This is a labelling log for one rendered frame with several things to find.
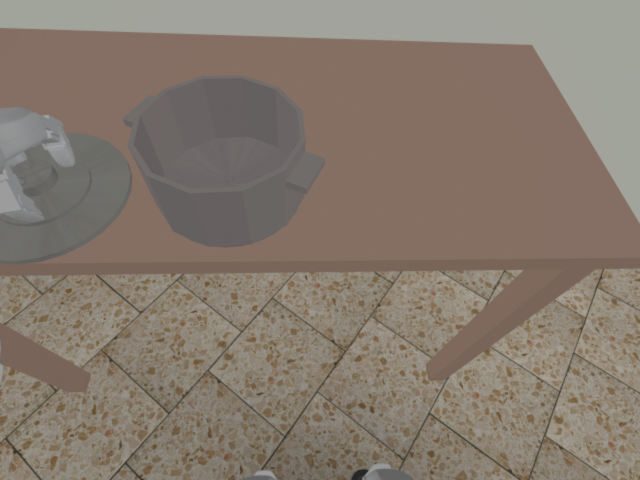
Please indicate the knob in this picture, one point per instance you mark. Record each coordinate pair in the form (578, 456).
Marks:
(39, 175)

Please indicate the robot left hand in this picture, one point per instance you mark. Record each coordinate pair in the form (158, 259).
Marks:
(20, 130)

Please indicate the right robot shin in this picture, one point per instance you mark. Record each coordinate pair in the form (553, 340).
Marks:
(378, 466)

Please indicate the table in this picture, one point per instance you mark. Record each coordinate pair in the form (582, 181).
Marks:
(439, 156)

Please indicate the lid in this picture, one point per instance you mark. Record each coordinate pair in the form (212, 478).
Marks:
(87, 198)

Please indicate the pot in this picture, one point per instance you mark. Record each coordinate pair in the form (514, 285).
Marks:
(223, 157)

